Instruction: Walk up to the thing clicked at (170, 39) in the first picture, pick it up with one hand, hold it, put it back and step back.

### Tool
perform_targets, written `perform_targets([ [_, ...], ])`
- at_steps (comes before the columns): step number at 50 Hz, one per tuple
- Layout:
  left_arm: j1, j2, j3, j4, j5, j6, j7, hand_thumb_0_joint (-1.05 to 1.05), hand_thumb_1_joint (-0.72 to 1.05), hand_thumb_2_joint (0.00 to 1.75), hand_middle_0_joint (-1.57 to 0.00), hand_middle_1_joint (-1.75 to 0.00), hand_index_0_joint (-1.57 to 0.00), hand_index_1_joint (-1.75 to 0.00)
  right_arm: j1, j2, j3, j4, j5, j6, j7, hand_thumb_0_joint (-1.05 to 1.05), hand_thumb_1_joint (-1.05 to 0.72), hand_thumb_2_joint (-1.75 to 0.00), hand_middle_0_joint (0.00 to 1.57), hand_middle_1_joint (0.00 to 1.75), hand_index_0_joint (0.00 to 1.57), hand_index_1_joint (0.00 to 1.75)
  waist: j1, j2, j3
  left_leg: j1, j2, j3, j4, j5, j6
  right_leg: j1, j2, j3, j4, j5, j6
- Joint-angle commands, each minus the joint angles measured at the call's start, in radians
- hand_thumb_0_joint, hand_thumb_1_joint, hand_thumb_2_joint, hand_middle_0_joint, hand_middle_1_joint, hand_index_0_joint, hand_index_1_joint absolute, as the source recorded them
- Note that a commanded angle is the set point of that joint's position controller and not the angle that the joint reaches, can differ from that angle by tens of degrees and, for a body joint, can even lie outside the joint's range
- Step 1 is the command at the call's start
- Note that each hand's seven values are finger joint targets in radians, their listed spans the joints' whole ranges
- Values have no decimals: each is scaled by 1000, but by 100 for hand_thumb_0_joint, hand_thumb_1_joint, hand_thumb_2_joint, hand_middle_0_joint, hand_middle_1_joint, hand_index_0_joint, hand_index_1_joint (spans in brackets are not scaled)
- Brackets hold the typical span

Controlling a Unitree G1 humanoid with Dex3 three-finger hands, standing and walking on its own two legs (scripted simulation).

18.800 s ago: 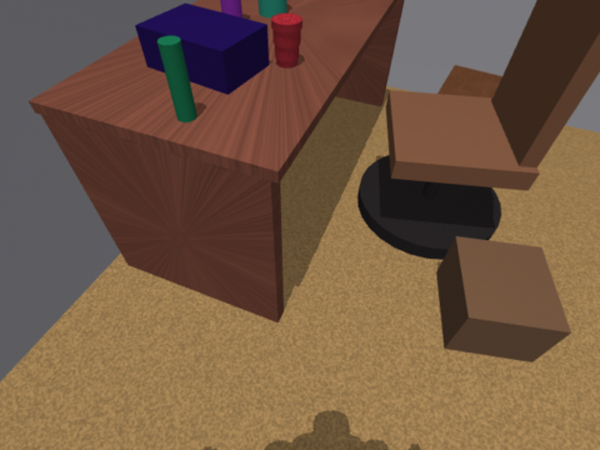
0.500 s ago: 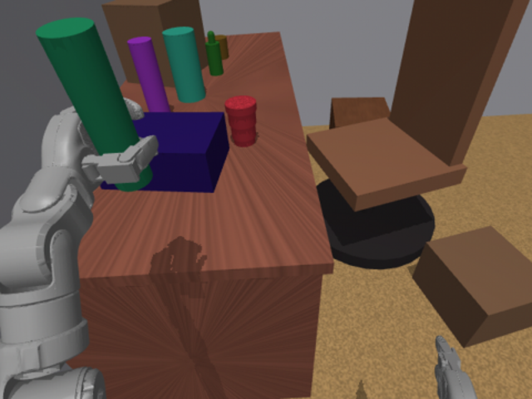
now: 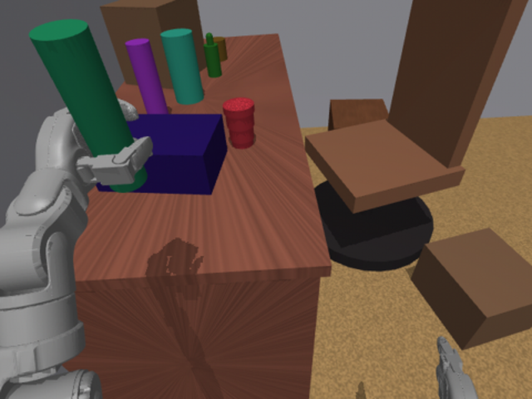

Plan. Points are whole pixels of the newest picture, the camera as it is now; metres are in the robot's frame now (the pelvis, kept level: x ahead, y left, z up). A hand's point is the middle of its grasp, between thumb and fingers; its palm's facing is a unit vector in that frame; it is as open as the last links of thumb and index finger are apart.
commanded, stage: hold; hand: left
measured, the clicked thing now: (100, 118) +0.33 +0.18 +0.32
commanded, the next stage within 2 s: crouch in 0.46 s
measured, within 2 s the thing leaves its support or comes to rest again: neither
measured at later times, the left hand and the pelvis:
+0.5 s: hand (124, 149) +0.34 +0.17 +0.28, palm faces +0.13 -0.99 -0.01, open 6.9 cm; pelvis +0.00 +0.00 +0.00, yaw +0 degrees
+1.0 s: hand (152, 182) +0.39 +0.17 +0.19, palm faces +0.14 -0.99 +0.02, open 6.8 cm; pelvis -0.01 +0.00 +0.00, yaw +0 degrees
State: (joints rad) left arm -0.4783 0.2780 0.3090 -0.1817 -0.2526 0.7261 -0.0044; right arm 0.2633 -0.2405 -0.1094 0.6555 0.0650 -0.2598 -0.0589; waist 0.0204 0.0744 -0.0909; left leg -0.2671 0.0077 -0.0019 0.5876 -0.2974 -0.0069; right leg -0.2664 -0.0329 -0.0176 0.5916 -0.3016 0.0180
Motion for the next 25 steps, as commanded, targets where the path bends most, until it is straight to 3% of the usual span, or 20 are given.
perform_targets([
  [1, -384, 155, 28, -77, -9, -36, -24, 0, 46, 135, -136, -147, -138, -147, -170, -128, -38, -167, 1, -62, 5, 0, 55, -5, 5, 5, 5, 5, 12, -86, -121, 65, -21, 7, -88, 164, 15, -6, 30, -36, -113, 165, -12],
  [2, -385, 142, 10, -86, -11, -33, -32, 0, 47, 135, -136, -147, -138, -147, -175, -118, -29, -179, 5, -64, 10, 0, 56, -5, 5, 5, 5, 5, 15, -87, -113, 56, -23, 7, -91, 156, 16, -8, 30, -40, -116, 157, -14],
  [3, -373, 160, 35, -71, -16, -31, -35, 0, 45, 134, -136, -147, -138, -147, -149, -126, -37, -171, 3, -62, 10, 0, 55, -5, 5, 5, 5, 5, 6, -114, -115, 60, -23, 10, -87, 153, 22, -8, 29, -35, -120, 159, -11],
  [6, -424, 175, 36, -165, -17, -42, -33, 0, 42, 132, -133, -145, -135, -145, -124, -116, -32, -197, 9, -58, 16, 0, 56, -5, 5, 5, 5, 5, 7, -99, -157, 84, -26, 13, -83, 175, 22, 1, 30, -39, -108, 175, -13],
  [9, -456, 210, 75, -248, -13, -68, -13, 0, 42, 130, -130, -143, -132, -142, -84, -132, -64, -203, 8, -53, 16, 0, 56, -5, 5, 5, 5, 5, 1, -110, -216, 117, -26, 15, -73, 199, 23, 17, 30, -36, -104, 196, -9],
  [10, -452, 185, 55, -239, -11, -74, -5, 0, 41, 130, -129, -143, -132, -142, -115, -123, -56, -219, 9, -57, 17, 0, 56, -5, 5, 5, 5, 5, 4, -92, -198, 107, -28, 16, -73, 195, 21, 12, 29, -36, -102, 192, -10],
  [11, -476, 211, 80, -293, -12, -86, 3, 0, 42, 131, -130, -143, -133, -143, -75, -114, -59, -177, 7, -52, 16, 0, 55, -5, 5, 5, 5, 5, 4, -71, -224, 122, -31, 20, -64, 205, 23, 16, 25, -32, -99, 204, -9],
  [14, -413, 179, 60, -232, -5, -94, 15, 0, 41, 132, -133, -145, -135, -145, -121, -103, -46, -193, 5, -57, 12, 0, 55, -5, 5, 5, 5, 5, 3, -69, -200, 94, -34, 20, -61, 192, 25, 23, 19, -29, -101, 202, -8],
  [15, -455, 198, 63, -292, -3, -101, 19, 0, 42, 132, -133, -145, -135, -145, -138, -103, -43, -194, 5, -57, 11, 0, 55, -5, 5, 5, 5, 5, 11, -38, -220, 106, -34, 19, -61, 197, 22, 26, 18, -29, -94, 204, -11],
  [18, -458, 208, 58, -255, 6, -97, 17, 0, 43, 132, -133, -145, -135, -145, -156, -117, -49, -199, 2, -56, 5, 0, 55, -5, 5, 5, 5, 5, 7, -14, -216, 112, -27, 13, -66, 204, 15, 22, 24, -33, -92, 201, -15],
  [20, -427, 188, 52, -200, 2, -87, 7, 0, 44, 134, -135, -147, -137, -147, -159, -113, -40, -180, 0, -55, 4, 0, 55, -5, 5, 5, 5, 5, 11, -50, -192, 95, -26, 10, -67, 192, 18, 22, 25, -36, -100, 192, -13],
  [21, -385, 151, 25, -118, 0, -75, -5, 0, 43, 134, -136, -147, -138, -147, -169, -112, -35, -184, -1, -58, 4, 0, 55, -5, 5, 5, 5, 5, 4, -84, -151, 73, -24, 7, -74, 176, 20, 14, 27, -37, -104, 180, -11],
  [22, -409, 155, 18, -157, -3, -72, -11, 0, 45, 133, -135, -146, -137, -146, -183, -97, -18, -175, -1, -58, 7, 0, 55, -5, 5, 5, 5, 5, 19, -62, -152, 67, -26, 8, -78, 172, 19, 13, 26, -38, -110, 176, -13],
  [25, -401, 170, 22, -126, -7, -56, -34, 0, 45, 132, -137, -146, -139, -146, -163, -112, -28, -186, 2, -56, 8, 0, 55, -5, 5, 5, 5, 5, 9, -87, -157, 73, -29, 14, -84, 159, 23, 9, 27, -37, -120, 164, -12],
])
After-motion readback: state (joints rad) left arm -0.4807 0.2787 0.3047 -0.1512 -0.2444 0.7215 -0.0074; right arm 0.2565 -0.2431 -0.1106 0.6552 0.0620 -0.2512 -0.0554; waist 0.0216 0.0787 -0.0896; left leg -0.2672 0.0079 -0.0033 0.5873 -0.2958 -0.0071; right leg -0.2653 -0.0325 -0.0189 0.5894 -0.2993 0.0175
